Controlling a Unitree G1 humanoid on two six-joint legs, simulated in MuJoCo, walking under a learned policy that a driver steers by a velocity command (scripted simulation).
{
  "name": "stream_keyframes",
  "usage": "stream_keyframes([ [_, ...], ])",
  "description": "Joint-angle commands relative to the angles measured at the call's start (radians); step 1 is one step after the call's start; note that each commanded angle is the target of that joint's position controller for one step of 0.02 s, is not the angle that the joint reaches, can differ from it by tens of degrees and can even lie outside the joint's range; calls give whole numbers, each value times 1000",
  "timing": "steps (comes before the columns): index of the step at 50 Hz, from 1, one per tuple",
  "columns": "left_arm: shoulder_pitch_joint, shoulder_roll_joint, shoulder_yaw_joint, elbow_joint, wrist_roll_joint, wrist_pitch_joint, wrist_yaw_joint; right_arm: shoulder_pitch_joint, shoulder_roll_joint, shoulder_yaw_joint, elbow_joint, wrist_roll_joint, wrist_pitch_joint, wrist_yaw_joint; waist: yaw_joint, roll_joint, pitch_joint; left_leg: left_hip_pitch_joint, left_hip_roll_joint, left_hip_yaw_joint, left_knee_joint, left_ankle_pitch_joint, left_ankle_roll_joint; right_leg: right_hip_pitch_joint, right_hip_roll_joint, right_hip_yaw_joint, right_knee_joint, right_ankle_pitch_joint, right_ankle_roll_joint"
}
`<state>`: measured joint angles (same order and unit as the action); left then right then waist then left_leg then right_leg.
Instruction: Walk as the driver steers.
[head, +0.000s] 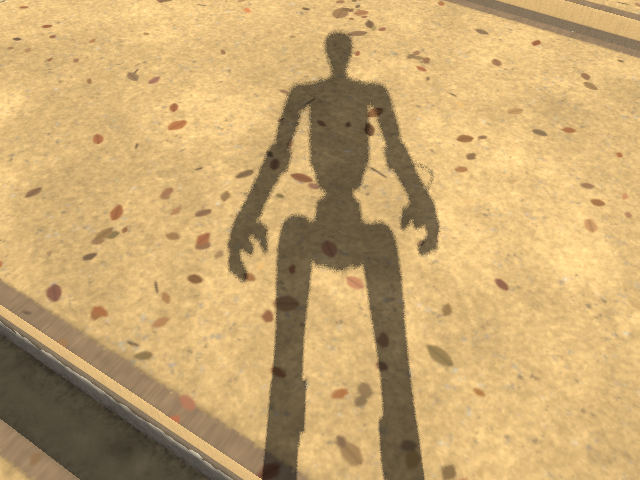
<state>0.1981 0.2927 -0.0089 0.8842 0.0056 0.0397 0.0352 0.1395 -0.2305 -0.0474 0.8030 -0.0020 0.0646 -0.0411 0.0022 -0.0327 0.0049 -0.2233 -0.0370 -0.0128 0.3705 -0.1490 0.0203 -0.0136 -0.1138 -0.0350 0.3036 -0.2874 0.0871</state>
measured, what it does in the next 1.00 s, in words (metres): walks ahead: right foot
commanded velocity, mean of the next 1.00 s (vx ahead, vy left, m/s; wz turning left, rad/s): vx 0.40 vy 0.00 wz -0.04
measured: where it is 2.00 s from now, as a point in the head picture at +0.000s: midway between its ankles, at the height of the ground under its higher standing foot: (424, 317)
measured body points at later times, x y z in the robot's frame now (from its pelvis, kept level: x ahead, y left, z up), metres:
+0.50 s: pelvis +0.10 +0.00 +0.00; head +0.10 +0.02 +0.45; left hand +0.19 +0.28 -0.13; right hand +0.10 -0.27 -0.13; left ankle +0.04 +0.10 -0.74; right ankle +0.08 -0.13 -0.67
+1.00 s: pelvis +0.40 -0.14 -0.02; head +0.44 -0.16 +0.43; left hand +0.49 +0.11 -0.14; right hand +0.48 -0.42 -0.15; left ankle +0.33 +0.03 -0.65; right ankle +0.49 -0.24 -0.74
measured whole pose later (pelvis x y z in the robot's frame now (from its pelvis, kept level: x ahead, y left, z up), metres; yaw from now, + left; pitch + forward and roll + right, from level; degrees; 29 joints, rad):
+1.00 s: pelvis +0.40 -0.14 -0.02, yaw -5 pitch +2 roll -1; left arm 0.25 0.22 0.05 0.87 0.02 -0.10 -0.03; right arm 0.22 -0.29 -0.04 0.85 0.02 -0.12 0.00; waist 0.02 0.06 0.06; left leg -0.47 0.08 -0.07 1.22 -0.32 0.08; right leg -0.44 0.06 -0.02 0.53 -0.12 -0.06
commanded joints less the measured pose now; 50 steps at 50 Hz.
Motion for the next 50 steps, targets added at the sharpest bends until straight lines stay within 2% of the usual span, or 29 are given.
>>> stream_keyframes([
  [1, 62, 79, 24, 11, 0, -13, 9, -30, -143, -41, -9, -9, -9, -11, 4, 57, -26, 69, 72, -101, -112, -168, 64, -101, 51, -31, -20, -38, -57],
  [6, 147, 100, 36, 35, -13, -53, 14, -44, -132, -54, 30, 14, -38, 2, 35, -2, 60, -99, 26, -39, -4, -411, 64, -169, 18, 56, -35, -287, -145],
  [8, 187, 162, 56, 51, -21, -60, 15, -82, -90, -49, 28, 10, -67, 16, 46, -133, 99, -201, -22, 57, 178, -276, 34, -118, -99, 241, -159, -388, -212],
  [10, 151, 202, 72, 44, -38, -67, 19, -102, -94, -49, 15, 11, -99, 34, 30, -179, 168, -259, 46, 41, 275, -200, 47, -123, -209, 336, -214, -325, -267],
  [14, 73, 131, 55, 21, -38, -71, 8, 142, -130, -74, 109, 23, -117, 41, -98, -65, 78, 120, 16, 63, 103, -194, 97, -266, -55, 129, -10, -13, -188],
  [16, 67, 51, 28, -31, -11, -85, 18, 342, -271, -111, 164, 40, -115, 43, -146, 275, -9, 378, 273, -450, -153, -391, 249, -534, 142, -45, 472, -73, -80],
  [17, 49, 85, 41, -48, -26, -101, 18, 354, -238, -96, 161, 32, -132, 52, -140, 239, -12, 392, 366, -636, -216, -418, 320, -662, 129, 79, 716, -248, -93],
  [18, 73, 122, 58, -47, -57, -116, 10, 234, -200, -73, 126, 26, -160, 51, -72, 176, 73, 285, 361, -544, -218, -333, 293, -689, 59, 145, 759, -193, -124],
  [19, 97, 107, 58, -37, -59, -126, 4, 183, -185, -68, 109, 27, -172, 52, -42, 147, 77, 253, 346, -461, -234, -285, 264, -675, 25, 133, 752, -154, -144],
  [23, 173, 36, 58, -1, -11, -134, -33, 145, -166, -58, 103, 8, -158, 43, -3, 71, 6, 117, 261, -185, -257, 23, 262, -510, 14, 34, 753, 15, -84],
  [25, 79, 59, 78, -46, -28, -129, -46, 263, -145, -47, 141, -4, -170, 39, -47, 52, 39, 240, 299, -205, -243, 50, 280, -708, -1, 58, 840, 15, -79],
  [26, 27, 53, 77, -78, -35, -129, -44, 291, -150, -46, 152, 10, -178, 33, -57, 82, 77, 287, 327, -228, -257, 2, 287, -816, -17, 72, 830, 4, -80],
  [27, -117, 85, 90, -133, -69, -132, -38, 336, -112, -34, 182, 20, -190, 16, -69, 142, 156, 400, 393, -268, -272, -99, 233, -1010, -57, 164, 826, -52, -93],
  [28, -125, 75, 89, -147, -66, -132, -39, 342, -142, -38, 180, 11, -192, 1, -67, 142, 182, 389, 363, -227, -295, -104, 215, -1049, -48, 162, 754, -10, -83],
  [31, -141, 68, 87, -173, -55, -120, -39, 361, -162, -44, 203, 56, -170, -20, -28, 125, 204, 445, 370, -209, -326, -164, 186, -1153, -61, 179, 657, 50, -54],
  [32, -139, 49, 76, -192, -46, -123, -61, 324, -170, -42, 192, 66, -156, -40, 1, 100, 179, 351, 365, -164, -337, -153, 162, -1041, -79, 203, 581, 193, -46],
  [33, -138, 13, 52, -194, -26, -126, -79, 210, -200, -43, 132, 52, -138, -40, 20, 36, 171, 108, 238, -13, -384, -138, 158, -769, -3, 39, 398, 341, -43],
  [34, -171, -9, 45, -176, -10, -133, -96, 218, -211, -43, 101, 44, -163, -31, -32, 42, 134, -32, 254, -2, -428, -108, 165, -536, 22, -13, 421, 488, -57],
  [38, -291, 19, 51, -209, -26, -147, -92, 312, -221, -59, 158, 55, -139, -17, -58, 99, 157, 245, 279, 72, -319, 60, 112, -587, 38, -4, 271, 404, -88],
  [39, -273, 35, 59, -205, -20, -146, -88, 341, -224, -60, 174, 51, -119, -13, -41, 157, 116, 293, 292, 71, -229, 232, 107, -531, 77, -46, 278, 323, -105],
  [41, 21, 137, 112, -122, -36, -135, -76, 362, -237, -57, 186, 16, -89, -11, 125, 237, -72, 288, 277, 123, 170, 705, 60, -206, 149, -68, 298, 125, -176],
  [42, 228, 207, 137, -54, -30, -120, -76, 375, -149, -28, 145, -1, -98, -1, 182, 93, -192, -32, 243, 108, 479, 524, 29, 171, 31, 105, 392, 168, -233],
  [43, 331, 334, 164, 4, -18, -120, -83, 496, 29, 26, 86, 14, -134, 18, 74, -311, -393, -345, 35, 38, 871, -326, -15, 412, -197, 729, 139, -254, -375],
  [44, 305, 246, 135, -18, -25, -125, -79, 394, -60, 14, 68, 35, -173, 32, 94, -240, -385, -430, 34, -101, 960, -380, 3, 395, -189, 909, -23, -318, -329],
  [45, 244, 193, 123, -22, -2, -128, -74, 288, -96, 8, 40, 63, -200, 43, 93, -146, -267, -522, 63, -93, 987, -299, 26, 295, -179, 789, -27, -252, -307],
  [46, 188, 171, 119, -51, 2, -128, -62, 209, -99, 15, 15, 55, -212, 42, 82, -37, -205, -499, 106, -83, 910, -230, 43, 157, -143, 643, -19, -166, -305],
  [47, 86, 135, 113, -84, 20, -142, -60, 196, -145, 1, 9, 22, -217, 46, 46, 6, -173, -428, 155, -103, 859, -143, 60, -16, -141, 569, -34, -52, -319],
  [48, 73, 95, 105, -91, 50, -163, -50, 174, -172, -17, 6, 18, -212, 51, 16, 6, -202, -317, 197, -165, 838, -62, 81, -126, -141, 553, -55, 28, -314],
  [50, 115, 86, 100, -38, 2, -167, -50, 192, -123, -19, 23, 24, -176, 46, -27, -94, -76, -386, 172, -109, 1001, -163, 77, -235, -109, 474, -122, -22, -328],
])
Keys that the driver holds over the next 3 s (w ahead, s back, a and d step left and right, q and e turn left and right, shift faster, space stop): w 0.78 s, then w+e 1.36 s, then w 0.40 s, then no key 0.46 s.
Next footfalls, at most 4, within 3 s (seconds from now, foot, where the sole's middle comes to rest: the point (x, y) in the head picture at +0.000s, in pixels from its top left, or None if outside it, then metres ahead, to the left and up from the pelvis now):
0.82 right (446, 478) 0.53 -0.24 -0.78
1.40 left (356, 346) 0.84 -0.07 -0.78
1.92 right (494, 293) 1.01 -0.43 -0.78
2.42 left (484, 200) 1.36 -0.47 -0.78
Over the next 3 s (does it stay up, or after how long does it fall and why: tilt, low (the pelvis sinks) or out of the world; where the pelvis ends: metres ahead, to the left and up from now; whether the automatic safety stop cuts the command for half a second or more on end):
stays up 1.30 -0.61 -0.01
